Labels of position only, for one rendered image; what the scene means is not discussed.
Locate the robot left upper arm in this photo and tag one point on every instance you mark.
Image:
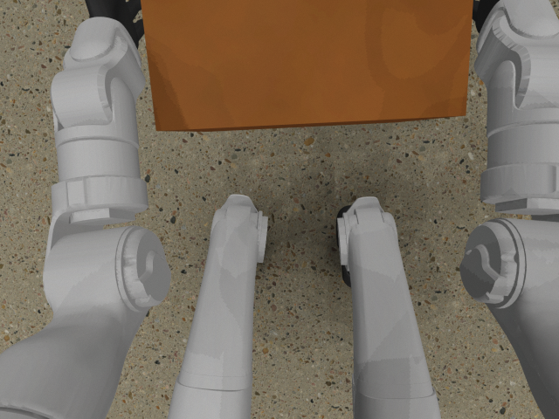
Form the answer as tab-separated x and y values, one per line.
100	285

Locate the right robot thigh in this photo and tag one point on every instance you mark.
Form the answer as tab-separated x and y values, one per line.
391	379

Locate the right robot hand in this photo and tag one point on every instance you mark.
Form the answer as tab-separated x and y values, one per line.
481	9

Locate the carton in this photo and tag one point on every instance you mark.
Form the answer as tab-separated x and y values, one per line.
223	65

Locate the robot right forearm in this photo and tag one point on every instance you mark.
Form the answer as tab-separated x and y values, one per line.
518	60

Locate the left robot hand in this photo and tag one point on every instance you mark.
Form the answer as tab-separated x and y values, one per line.
122	11

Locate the robot left forearm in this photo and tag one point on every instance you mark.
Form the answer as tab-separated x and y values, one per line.
96	137

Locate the left robot thigh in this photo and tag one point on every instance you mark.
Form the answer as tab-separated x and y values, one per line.
215	381

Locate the robot right upper arm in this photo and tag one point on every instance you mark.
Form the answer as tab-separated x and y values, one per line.
512	265

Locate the robot thigh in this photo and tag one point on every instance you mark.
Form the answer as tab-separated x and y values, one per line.
215	381
391	379

